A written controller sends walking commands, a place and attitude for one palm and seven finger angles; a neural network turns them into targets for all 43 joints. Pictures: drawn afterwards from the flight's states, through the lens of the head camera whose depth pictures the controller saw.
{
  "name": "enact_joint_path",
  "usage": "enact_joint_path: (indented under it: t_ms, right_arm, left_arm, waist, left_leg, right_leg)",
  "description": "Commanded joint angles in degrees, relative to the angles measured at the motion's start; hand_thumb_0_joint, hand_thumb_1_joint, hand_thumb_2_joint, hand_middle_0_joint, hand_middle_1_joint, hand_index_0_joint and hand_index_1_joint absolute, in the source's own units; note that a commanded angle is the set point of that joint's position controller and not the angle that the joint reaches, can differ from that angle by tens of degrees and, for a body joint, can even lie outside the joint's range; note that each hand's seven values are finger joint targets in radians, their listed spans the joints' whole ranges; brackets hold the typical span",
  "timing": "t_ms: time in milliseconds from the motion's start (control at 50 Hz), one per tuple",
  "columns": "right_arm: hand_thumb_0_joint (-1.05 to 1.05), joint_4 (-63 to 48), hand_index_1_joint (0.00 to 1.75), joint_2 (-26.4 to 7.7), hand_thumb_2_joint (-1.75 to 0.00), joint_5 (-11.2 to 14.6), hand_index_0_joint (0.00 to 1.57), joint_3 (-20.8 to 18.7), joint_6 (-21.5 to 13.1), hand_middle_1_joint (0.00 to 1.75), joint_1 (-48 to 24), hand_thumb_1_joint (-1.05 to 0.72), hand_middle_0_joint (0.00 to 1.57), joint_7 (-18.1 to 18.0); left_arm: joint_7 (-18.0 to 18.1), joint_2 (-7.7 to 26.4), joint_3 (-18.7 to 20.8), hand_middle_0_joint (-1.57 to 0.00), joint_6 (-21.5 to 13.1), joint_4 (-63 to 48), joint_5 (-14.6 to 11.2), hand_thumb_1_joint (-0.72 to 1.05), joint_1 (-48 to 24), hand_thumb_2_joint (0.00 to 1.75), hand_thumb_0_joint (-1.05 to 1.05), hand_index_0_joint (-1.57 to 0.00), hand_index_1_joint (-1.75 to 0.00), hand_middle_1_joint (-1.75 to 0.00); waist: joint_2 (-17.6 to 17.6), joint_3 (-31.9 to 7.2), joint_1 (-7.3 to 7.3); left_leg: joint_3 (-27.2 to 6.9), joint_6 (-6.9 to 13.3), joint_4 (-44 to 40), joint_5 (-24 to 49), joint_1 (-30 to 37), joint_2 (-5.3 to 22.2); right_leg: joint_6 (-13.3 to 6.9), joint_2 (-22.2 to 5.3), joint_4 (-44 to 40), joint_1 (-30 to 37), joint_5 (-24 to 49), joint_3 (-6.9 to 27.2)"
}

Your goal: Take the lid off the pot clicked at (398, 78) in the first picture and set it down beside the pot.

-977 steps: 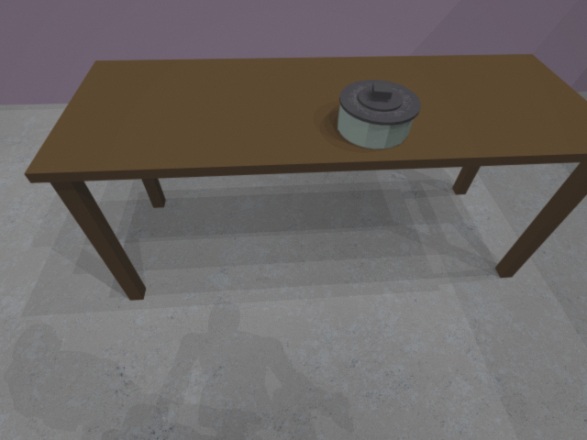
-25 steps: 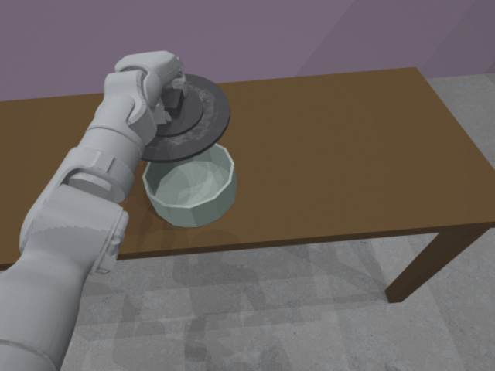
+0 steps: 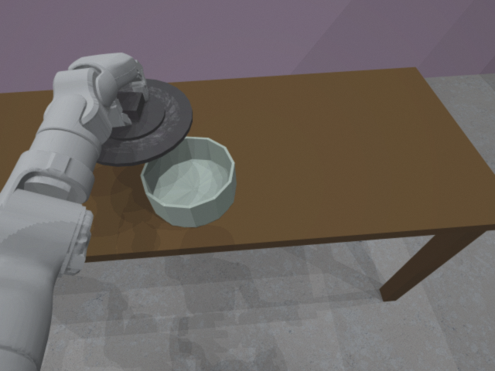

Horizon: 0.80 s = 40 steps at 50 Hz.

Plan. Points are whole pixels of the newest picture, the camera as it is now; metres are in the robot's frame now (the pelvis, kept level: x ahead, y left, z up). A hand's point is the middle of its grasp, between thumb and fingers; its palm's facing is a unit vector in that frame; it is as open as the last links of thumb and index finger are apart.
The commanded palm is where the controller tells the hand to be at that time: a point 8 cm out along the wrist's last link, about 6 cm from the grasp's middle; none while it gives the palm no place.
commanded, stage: move the lid sideways beside the pot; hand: left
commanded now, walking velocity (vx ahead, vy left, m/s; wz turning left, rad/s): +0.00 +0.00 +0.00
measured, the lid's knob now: (127, 105) +0.52 +0.18 +0.15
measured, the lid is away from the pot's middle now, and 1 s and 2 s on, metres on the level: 0.07 0.19 0.23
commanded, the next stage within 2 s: lower the lid onto the table in 1.42 s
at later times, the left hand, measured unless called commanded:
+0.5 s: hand (85, 107) +0.49 +0.23 +0.17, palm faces -0.31 -0.06 -0.95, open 8.3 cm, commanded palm +0.48 +0.24 +0.23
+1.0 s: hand (39, 120) +0.47 +0.30 +0.17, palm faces -0.34 -0.07 -0.94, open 8.3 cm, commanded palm +0.48 +0.30 +0.23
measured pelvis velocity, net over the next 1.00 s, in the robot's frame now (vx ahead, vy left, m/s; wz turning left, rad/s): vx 0.00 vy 0.01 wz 0.01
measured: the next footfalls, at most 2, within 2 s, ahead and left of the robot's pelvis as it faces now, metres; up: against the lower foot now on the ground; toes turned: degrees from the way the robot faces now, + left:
none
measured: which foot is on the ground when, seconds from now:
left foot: down 0.00-1.00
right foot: down 0.00-1.00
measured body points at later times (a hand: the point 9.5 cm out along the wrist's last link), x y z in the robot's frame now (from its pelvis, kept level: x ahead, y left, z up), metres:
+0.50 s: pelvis +0.01 +0.01 +0.00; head +0.06 -0.01 +0.45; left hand +0.51 +0.23 +0.22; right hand +0.06 -0.26 -0.14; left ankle -0.03 +0.09 -0.74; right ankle +0.00 -0.14 -0.74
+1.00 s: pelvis +0.00 +0.01 +0.00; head +0.06 +0.01 +0.44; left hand +0.48 +0.30 +0.22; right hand +0.06 -0.26 -0.13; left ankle -0.03 +0.09 -0.74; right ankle +0.00 -0.14 -0.74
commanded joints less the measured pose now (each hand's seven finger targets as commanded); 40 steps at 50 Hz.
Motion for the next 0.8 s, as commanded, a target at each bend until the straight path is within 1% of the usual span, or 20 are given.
enact_joint_path:
  t_ms: [0,40,60,80,100,140,200,240,260,300,320,360,380,420,520,560,600,680,740,780]
  right_arm:
    - [0.00,-4.9,0.30,-7.7,-0.90,-0.1,0.20,-2.6,-1.3,0.30,1.4,-0.90,0.20,-0.5]
    - [0.00,-5.0,0.30,-8.2,-0.90,-0.1,0.20,-2.6,-1.0,0.30,1.8,-0.90,0.20,-0.7]
    - [0.00,-5.0,0.30,-8.1,-0.90,0.0,0.20,-2.3,-0.7,0.30,1.3,-0.90,0.20,-0.6]
    - [0.00,-4.9,0.30,-7.8,-0.90,0.2,0.20,-2.4,-0.6,0.30,1.2,-0.90,0.20,-0.6]
    - [0.00,-4.7,0.30,-7.8,-0.90,0.2,0.20,-2.6,-0.7,0.30,1.5,-0.90,0.20,-0.4]
    - [0.00,-4.9,0.30,-8.4,-0.90,-0.2,0.20,-2.8,-0.7,0.30,2.1,-0.90,0.20,-0.4]
    - [0.00,-4.8,0.30,-7.8,-0.90,-0.2,0.20,-2.7,-0.3,0.30,2.2,-0.90,0.20,-0.2]
    - [0.00,-5.1,0.30,-8.0,-0.90,-0.3,0.20,-2.9,-0.2,0.30,2.3,-0.90,0.20,-0.1]
    - [0.00,-4.8,0.30,-8.3,-0.90,-0.3,0.20,-2.8,0.1,0.30,2.3,-0.90,0.20,-0.1]
    - [0.00,-4.7,0.30,-8.5,-0.90,0.0,0.20,-2.5,0.6,0.30,2.2,-0.90,0.20,-0.4]
    - [0.00,-4.5,0.30,-8.7,-0.90,0.1,0.20,-2.5,0.9,0.30,2.3,-0.90,0.20,-0.5]
    - [0.00,-5.5,0.30,-8.6,-0.90,-0.1,0.20,-2.7,0.7,0.30,2.0,-0.90,0.20,-0.4]
    - [0.00,-5.9,0.30,-8.1,-0.90,-0.3,0.20,-2.9,0.5,0.30,2.1,-0.90,0.20,-0.5]
    - [0.00,-5.9,0.30,-8.3,-0.90,-0.3,0.20,-2.7,0.9,0.30,2.2,-0.90,0.20,-0.5]
    - [0.00,-5.8,0.30,-8.8,-0.90,0.3,0.20,-2.6,2.0,0.30,1.7,-0.90,0.20,-0.5]
    - [0.00,-5.6,0.30,-9.2,-0.90,0.4,0.20,-2.8,2.4,0.30,1.9,-0.90,0.20,-0.7]
    - [0.00,-5.7,0.30,-8.8,-0.90,0.4,0.20,-3.0,2.3,0.30,1.9,-0.90,0.20,-1.0]
    - [0.00,-5.2,0.30,-9.1,-0.90,0.4,0.20,-3.0,2.3,0.30,2.5,-0.90,0.20,-1.3]
    - [0.00,-5.1,0.30,-9.2,-0.90,0.6,0.20,-3.1,2.5,0.30,2.4,-0.90,0.20,-1.1]
    - [0.00,-4.8,0.30,-9.3,-0.90,0.6,0.20,-2.9,2.9,0.30,2.1,-0.90,0.20,-1.0]
  left_arm:
    - [2.1,14.3,4.3,-0.99,-1.0,-14.4,0.3,0.64,-35.8,0.99,0.00,-0.72,-1.06,-1.15]
    - [2.1,18.2,7.2,-0.99,-1.5,-12.2,0.3,0.64,-33.5,0.99,0.00,-0.72,-1.06,-1.15]
    - [1.9,17.0,5.7,-0.99,-1.5,-11.6,0.5,0.64,-34.2,0.99,0.00,-0.72,-1.06,-1.15]
    - [1.7,13.7,2.8,-0.99,-1.5,-12.2,0.4,0.64,-35.6,0.99,0.00,-0.72,-1.06,-1.15]
    - [1.8,13.1,2.5,-0.99,-1.7,-13.5,0.3,0.64,-36.4,0.99,0.00,-0.72,-1.06,-1.15]
    - [2.1,18.3,6.8,-0.99,-2.4,-13.8,0.7,0.64,-35.1,0.99,0.00,-0.72,-1.06,-1.15]
    - [1.9,16.5,5.3,-0.99,-2.6,-12.7,1.1,0.64,-34.7,0.99,0.00,-0.72,-1.06,-1.15]
    - [1.7,17.1,6.1,-0.99,-3.1,-13.4,0.8,0.64,-34.0,0.99,0.00,-0.72,-1.06,-1.15]
    - [1.8,19.0,7.3,-0.99,-3.0,-12.5,1.1,0.64,-34.0,0.99,0.00,-0.72,-1.06,-1.15]
    - [1.4,18.4,6.5,-0.99,-2.5,-7.9,0.9,0.64,-31.3,0.99,0.00,-0.72,-1.06,-1.15]
    - [1.4,20.1,7.3,-0.99,-2.6,-8.5,1.1,0.64,-32.4,0.99,0.00,-0.72,-1.06,-1.15]
    - [1.6,23.1,8.8,-0.99,-4.0,-15.7,1.6,0.64,-36.6,0.99,0.00,-0.72,-1.06,-1.15]
    - [1.6,22.7,9.0,-0.99,-4.3,-15.0,1.9,0.64,-34.8,0.99,0.00,-0.72,-1.06,-1.15]
    - [1.5,25.1,10.9,-0.99,-4.7,-12.5,2.1,0.64,-31.4,0.99,0.00,-0.72,-1.06,-1.15]
    - [0.4,23.4,8.8,-0.99,-5.1,-10.3,1.2,0.64,-28.7,0.99,0.00,-0.72,-1.06,-1.15]
    - [0.2,25.8,10.0,-0.99,-5.7,-11.3,1.1,0.64,-30.1,0.99,0.00,-0.72,-1.06,-1.15]
    - [-0.1,24.5,8.3,-0.99,-6.5,-14.1,1.0,0.64,-33.1,0.99,0.00,-0.72,-1.06,-1.15]
    - [-0.2,28.3,11.1,-0.99,-7.8,-13.3,0.7,0.64,-32.1,0.99,0.00,-0.72,-1.06,-1.15]
    - [-0.1,27.4,10.5,-0.99,-8.5,-11.6,0.7,0.64,-28.9,0.99,0.00,-0.72,-1.06,-1.15]
    - [-0.5,27.1,10.0,-0.99,-8.7,-11.3,0.7,0.64,-29.7,0.99,0.00,-0.72,-1.06,-1.15]
  waist:
    - [-0.2,-26.4,-1.16]
    - [-1.9,-26.5,-0.72]
    - [-1.9,-25.3,-1.01]
    - [-0.6,-24.0,-1.56]
    - [0.3,-24.8,-1.68]
    - [0.7,-27.1,-0.81]
    - [1.8,-26.8,-1.03]
    - [1.0,-27.1,-0.68]
    - [0.7,-27.0,-0.79]
    - [-2.7,-23.6,-1.01]
    - [-2.5,-24.0,-0.92]
    - [1.2,-29.1,-0.42]
    - [2.0,-30.0,-0.18]
    - [0.9,-28.8,0.26]
    - [-0.3,-23.6,-0.29]
    - [-0.6,-24.8,-0.55]
    - [2.1,-26.6,-0.90]
    - [2.1,-27.4,-0.60]
    - [4.1,-25.0,-0.50]
    - [3.0,-24.0,-0.58]
  left_leg:
    - [-3.6,1.2,1.7,27.7,15.6,0.7]
    - [-3.4,1.4,1.8,27.5,13.8,0.6]
    - [-3.3,1.3,1.4,26.1,12.8,0.5]
    - [-3.5,1.1,1.3,26.4,13.4,0.6]
    - [-3.9,1.0,1.8,27.9,15.1,0.9]
    - [-4.2,1.0,2.5,30.7,15.9,0.9]
    - [-4.5,0.6,2.4,31.8,16.6,1.1]
    - [-4.5,0.6,2.8,33.5,16.5,1.1]
    - [-4.4,0.7,2.7,32.7,16.2,1.2]
    - [-3.6,1.1,1.9,27.5,12.1,0.9]
    - [-3.6,1.1,1.7,26.7,11.7,1.0]
    - [-4.2,0.9,2.2,32.0,15.2,1.1]
    - [-4.3,1.0,2.9,34.3,16.6,1.0]
    - [-4.2,1.1,2.7,33.8,15.0,1.0]
    - [-3.7,1.4,2.1,29.4,12.2,1.0]
    - [-3.6,1.5,2.3,28.5,12.3,1.0]
    - [-3.8,1.6,2.5,29.7,14.5,0.9]
    - [-3.9,1.7,2.8,29.9,14.6,1.0]
    - [-4.2,1.1,3.4,33.4,14.9,1.2]
    - [-4.3,1.0,3.0,30.8,14.1,1.4]
  right_leg:
    - [-3.0,2.3,0.5,7.7,20.1,-0.8]
    - [-3.2,2.2,0.4,9.4,21.2,-0.5]
    - [-3.1,2.3,0.4,9.0,20.7,-0.7]
    - [-3.1,2.3,0.3,7.2,19.6,-1.0]
    - [-3.1,2.4,0.4,5.9,19.1,-1.1]
    - [-3.4,2.4,0.7,7.3,20.6,-0.8]
    - [-3.3,2.5,0.8,6.0,19.5,-1.2]
    - [-3.3,2.5,0.7,6.4,20.4,-1.1]
    - [-3.2,2.5,0.8,6.7,20.5,-1.0]
    - [-3.1,2.6,0.3,7.5,19.6,-1.2]
    - [-3.2,2.5,0.4,7.8,19.6,-1.2]
    - [-3.3,2.3,0.8,9.3,21.9,-0.8]
    - [-3.2,2.4,0.9,9.3,22.4,-0.7]
    - [-3.2,2.5,0.7,10.4,22.6,-0.7]
    - [-3.2,2.5,-0.2,8.5,20.3,-1.3]
    - [-3.1,2.5,-0.2,9.3,20.5,-1.0]
    - [-3.1,2.5,-0.4,8.7,20.4,-1.0]
    - [-3.1,2.6,-0.4,9.4,20.6,-1.0]
    - [-3.4,2.7,-0.5,7.2,20.3,-1.3]
    - [-3.3,2.7,-0.5,6.7,18.7,-1.6]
